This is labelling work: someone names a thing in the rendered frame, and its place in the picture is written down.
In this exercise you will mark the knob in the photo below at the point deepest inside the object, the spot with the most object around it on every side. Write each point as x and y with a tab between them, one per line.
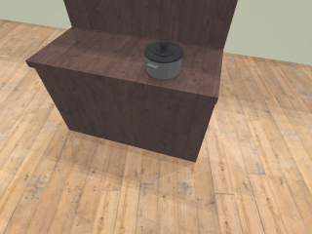
164	44

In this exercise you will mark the table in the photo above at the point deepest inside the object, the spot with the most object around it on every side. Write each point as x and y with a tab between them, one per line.
95	72

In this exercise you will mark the lid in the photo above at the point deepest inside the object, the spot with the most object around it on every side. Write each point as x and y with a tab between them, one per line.
172	54

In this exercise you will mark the pot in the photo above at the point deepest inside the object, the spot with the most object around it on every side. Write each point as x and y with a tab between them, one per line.
163	70

